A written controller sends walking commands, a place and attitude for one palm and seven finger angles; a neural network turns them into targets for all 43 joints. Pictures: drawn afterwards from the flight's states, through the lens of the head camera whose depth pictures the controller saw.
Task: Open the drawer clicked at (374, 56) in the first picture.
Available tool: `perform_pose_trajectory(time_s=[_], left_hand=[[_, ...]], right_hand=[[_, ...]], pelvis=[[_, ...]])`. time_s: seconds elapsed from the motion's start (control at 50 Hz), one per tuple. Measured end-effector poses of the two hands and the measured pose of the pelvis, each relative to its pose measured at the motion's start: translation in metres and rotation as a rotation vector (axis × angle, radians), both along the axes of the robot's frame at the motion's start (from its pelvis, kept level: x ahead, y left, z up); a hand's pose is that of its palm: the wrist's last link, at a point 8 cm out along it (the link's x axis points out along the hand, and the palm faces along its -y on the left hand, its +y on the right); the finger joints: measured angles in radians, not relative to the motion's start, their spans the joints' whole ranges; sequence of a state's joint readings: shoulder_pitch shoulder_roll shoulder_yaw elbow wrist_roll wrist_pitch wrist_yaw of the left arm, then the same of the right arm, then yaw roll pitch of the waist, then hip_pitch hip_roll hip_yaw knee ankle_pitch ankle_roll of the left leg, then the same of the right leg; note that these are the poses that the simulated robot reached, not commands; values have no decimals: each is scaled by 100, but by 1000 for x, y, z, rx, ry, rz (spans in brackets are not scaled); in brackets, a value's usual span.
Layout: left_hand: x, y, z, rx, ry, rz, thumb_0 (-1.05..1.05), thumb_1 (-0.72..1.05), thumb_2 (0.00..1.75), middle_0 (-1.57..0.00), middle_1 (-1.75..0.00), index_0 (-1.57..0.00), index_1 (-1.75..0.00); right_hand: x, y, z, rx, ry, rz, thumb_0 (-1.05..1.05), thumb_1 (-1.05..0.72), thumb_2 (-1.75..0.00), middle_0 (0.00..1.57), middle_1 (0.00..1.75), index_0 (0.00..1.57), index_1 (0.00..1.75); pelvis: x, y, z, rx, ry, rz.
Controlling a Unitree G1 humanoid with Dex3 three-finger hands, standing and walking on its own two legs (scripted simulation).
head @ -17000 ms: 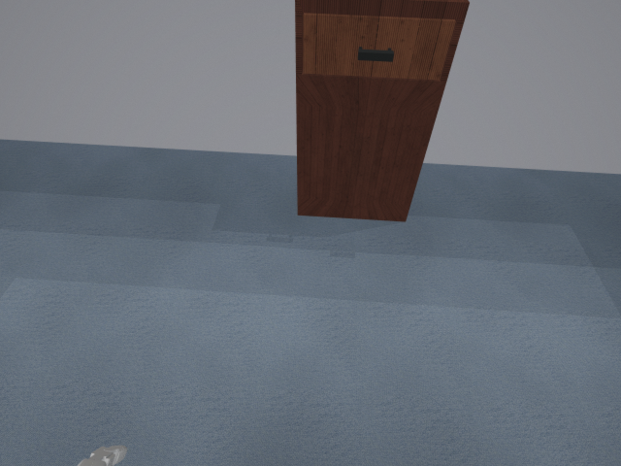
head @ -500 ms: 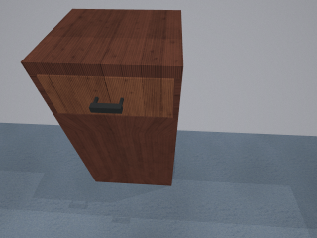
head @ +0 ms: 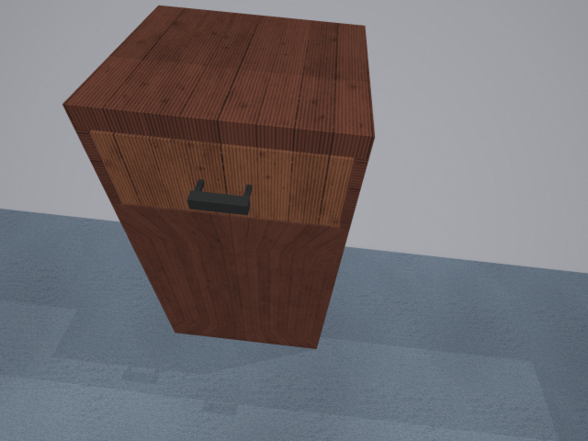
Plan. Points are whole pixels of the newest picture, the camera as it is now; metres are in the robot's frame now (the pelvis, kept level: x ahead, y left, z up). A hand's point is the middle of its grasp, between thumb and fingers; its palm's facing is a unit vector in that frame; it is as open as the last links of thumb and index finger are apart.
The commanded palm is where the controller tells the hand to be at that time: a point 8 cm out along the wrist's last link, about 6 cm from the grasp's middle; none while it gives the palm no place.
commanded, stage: come to a stop and stand still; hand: left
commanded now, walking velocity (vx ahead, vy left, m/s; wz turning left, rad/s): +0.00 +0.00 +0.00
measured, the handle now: (221, 194) +0.52 +0.17 +0.00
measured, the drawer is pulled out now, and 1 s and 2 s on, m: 0.00 0.00 0.00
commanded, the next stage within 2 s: look again from close up in 0.26 s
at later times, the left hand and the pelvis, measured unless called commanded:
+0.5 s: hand out of the picture -0.01 +0.16 -0.18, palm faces +0.00 -0.99 -0.17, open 7.3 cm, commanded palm none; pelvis +0.01 +0.00 +0.00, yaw +1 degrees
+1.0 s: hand out of the picture +0.04 +0.16 -0.16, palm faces -0.06 -0.96 -0.27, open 7.3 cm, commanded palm +0.12 +0.20 -0.06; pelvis +0.02 -0.02 +0.00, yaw -1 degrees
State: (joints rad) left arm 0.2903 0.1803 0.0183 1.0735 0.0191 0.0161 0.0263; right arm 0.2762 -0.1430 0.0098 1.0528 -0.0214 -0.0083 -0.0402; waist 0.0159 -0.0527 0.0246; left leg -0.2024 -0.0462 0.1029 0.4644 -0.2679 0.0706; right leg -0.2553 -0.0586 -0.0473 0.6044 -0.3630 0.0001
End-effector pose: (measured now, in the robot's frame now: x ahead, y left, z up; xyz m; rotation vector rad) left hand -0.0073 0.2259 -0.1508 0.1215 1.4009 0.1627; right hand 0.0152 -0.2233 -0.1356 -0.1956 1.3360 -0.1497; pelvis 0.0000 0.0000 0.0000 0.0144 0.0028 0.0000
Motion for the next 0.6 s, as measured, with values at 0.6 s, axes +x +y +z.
perform_pose_trajectory(time_s=[0.6], left_hand=[[-7, -14, 7, 10, 33, -22, 0, 91, 90, -20, -30, -20, -30]], right_hand=[[-14, 11, -17, 74, 42, 2, 1, -91, -90, 20, 30, 20, 30]], pelvis=[[10, 0, -3, -20, -14, 11]])
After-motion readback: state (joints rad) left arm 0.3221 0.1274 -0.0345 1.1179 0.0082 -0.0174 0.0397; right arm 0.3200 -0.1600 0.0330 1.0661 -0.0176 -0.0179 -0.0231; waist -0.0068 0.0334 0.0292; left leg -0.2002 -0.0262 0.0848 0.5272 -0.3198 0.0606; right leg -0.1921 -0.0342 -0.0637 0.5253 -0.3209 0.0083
